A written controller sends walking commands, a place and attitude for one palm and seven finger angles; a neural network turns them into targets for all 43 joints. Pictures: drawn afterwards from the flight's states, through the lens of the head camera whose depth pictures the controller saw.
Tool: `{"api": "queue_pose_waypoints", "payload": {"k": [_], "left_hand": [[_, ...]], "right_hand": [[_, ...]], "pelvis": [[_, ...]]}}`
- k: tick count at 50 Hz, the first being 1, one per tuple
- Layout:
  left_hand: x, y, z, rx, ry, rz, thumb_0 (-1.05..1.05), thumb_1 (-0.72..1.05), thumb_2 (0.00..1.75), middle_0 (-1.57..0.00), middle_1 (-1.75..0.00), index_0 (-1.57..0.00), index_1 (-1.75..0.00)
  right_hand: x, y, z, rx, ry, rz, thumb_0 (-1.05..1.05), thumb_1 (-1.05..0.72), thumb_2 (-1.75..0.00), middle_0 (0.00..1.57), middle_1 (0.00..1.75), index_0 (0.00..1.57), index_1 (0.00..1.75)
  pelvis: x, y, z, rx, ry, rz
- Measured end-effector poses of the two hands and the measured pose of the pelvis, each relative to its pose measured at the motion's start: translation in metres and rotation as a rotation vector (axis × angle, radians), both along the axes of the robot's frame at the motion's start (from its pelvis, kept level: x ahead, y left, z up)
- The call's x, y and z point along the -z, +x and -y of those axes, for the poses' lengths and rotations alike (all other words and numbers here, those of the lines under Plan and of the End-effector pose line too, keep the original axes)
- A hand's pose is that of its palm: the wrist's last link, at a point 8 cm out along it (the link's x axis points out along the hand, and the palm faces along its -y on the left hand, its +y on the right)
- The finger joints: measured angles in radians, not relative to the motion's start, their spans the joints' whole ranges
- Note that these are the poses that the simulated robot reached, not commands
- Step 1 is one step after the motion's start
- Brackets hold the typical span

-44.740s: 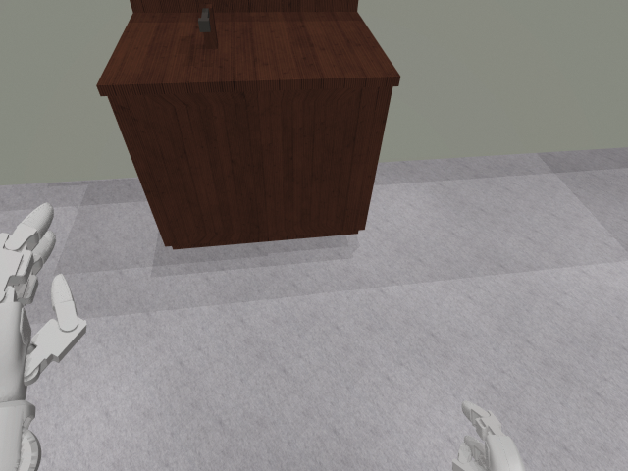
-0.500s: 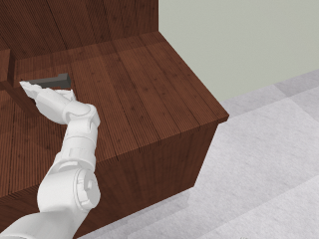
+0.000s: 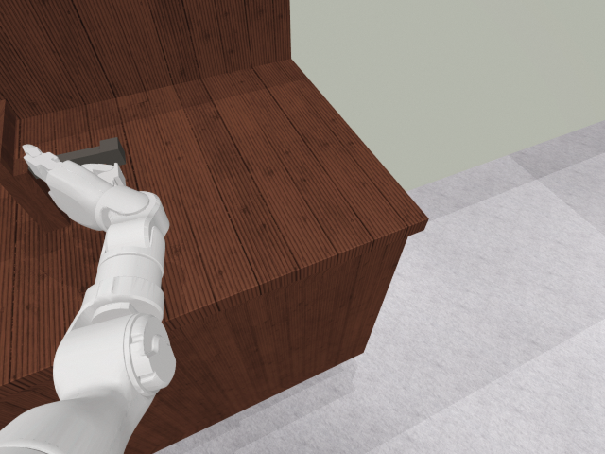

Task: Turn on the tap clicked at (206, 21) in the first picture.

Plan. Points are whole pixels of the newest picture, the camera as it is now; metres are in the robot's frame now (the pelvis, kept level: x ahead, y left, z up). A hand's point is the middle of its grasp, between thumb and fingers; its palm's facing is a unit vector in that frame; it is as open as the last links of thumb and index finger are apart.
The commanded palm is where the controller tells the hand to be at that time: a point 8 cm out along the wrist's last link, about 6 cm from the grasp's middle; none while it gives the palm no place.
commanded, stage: lift the hand up off the lever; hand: left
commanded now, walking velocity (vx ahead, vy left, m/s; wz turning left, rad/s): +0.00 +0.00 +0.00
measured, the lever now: (112, 152) +0.52 +0.25 +0.12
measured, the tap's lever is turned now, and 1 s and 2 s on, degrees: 86 86 86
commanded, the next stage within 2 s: draw the hand back beside the body in 1.98 s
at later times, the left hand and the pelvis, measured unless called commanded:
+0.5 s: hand (112, 169) +0.46 +0.23 +0.14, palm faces +0.82 -0.56 -0.08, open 7.8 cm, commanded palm +0.40 +0.23 +0.15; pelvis +0.03 +0.02 +0.01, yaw +0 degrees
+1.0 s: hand (109, 161) +0.44 +0.22 +0.17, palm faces +0.83 -0.55 -0.09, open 7.8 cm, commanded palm +0.39 +0.23 +0.17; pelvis +0.01 +0.00 +0.01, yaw +1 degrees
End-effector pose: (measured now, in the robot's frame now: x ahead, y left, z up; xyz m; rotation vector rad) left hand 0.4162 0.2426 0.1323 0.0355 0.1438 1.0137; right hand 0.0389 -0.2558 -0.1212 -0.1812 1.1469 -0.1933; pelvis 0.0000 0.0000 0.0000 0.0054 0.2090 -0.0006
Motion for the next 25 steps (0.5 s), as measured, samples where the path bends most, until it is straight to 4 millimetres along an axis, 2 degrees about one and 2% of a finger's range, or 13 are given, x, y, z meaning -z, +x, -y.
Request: {"api": "queue_pose_waypoints", "payload": {"k": [7,25], "left_hand": [[-0.004,0.001,0.0,0.016,-0.004,0.01,0.02,0.9,0.9,-0.15,-0.15,-0.15,-0.15],[-0.014,-0.011,0.002,0.037,-0.032,0.003,0.02,0.9,0.9,-0.15,-0.15,-0.15,-0.15]], "right_hand": [[-0.004,0.022,-0.01,-0.014,0.015,0.034,0.01,-0.9,-0.9,0.2,0.3,0.2,0.3],[-0.015,0.1,-0.04,-0.094,0.053,0.164,0.01,-0.9,-0.9,0.2,0.3,0.2,0.3]], "pelvis": [[-0.004,0.011,-0.007,0.002,-0.002,0.014],[-0.009,0.03,-0.022,-0.003,-0.004,0.061]]}}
